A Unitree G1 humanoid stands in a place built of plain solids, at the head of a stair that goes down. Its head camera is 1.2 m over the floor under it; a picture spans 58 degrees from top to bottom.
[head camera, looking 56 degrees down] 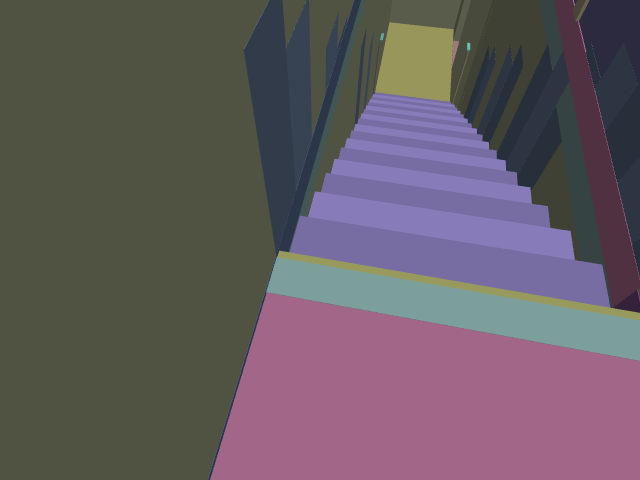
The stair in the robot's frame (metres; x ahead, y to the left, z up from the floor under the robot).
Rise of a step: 0.17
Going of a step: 0.28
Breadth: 1.14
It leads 11 degrees to the right of straight ahead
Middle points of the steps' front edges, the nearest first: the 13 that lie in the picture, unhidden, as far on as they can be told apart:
0.66 -0.42 0.00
0.93 -0.48 -0.17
1.20 -0.53 -0.34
1.47 -0.59 -0.51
1.74 -0.64 -0.68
2.02 -0.70 -0.85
2.29 -0.75 -1.02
2.56 -0.81 -1.19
2.83 -0.86 -1.36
3.11 -0.92 -1.53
3.38 -0.98 -1.70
3.65 -1.03 -1.87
3.92 -1.09 -2.04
